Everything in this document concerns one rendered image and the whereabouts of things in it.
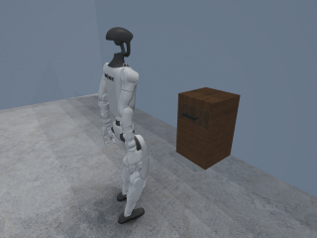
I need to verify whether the right robot upper arm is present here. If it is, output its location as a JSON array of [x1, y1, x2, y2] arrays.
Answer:
[[118, 67, 140, 117]]

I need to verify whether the robot torso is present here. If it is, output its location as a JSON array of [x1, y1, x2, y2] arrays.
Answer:
[[104, 62, 137, 142]]

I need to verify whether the robot right hand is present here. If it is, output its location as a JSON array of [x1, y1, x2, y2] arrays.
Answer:
[[126, 149, 143, 175]]

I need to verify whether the robot left forearm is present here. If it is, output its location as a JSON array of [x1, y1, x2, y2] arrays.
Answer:
[[98, 98, 111, 127]]

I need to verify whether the right robot thigh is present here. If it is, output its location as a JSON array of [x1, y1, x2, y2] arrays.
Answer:
[[124, 135, 150, 186]]

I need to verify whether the cabinet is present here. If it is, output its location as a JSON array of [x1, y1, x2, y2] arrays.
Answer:
[[176, 87, 241, 170]]

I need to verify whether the robot left hand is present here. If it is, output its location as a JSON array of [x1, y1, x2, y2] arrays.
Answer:
[[101, 125, 116, 147]]

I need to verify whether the left robot upper arm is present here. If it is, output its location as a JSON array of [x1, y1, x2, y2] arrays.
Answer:
[[97, 62, 110, 103]]

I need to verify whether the handle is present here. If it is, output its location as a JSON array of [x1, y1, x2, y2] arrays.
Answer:
[[181, 112, 199, 121]]

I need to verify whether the drawer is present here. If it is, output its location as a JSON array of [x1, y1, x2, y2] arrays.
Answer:
[[179, 102, 210, 130]]

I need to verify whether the robot right forearm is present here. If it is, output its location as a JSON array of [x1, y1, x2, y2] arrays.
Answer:
[[120, 107, 137, 152]]

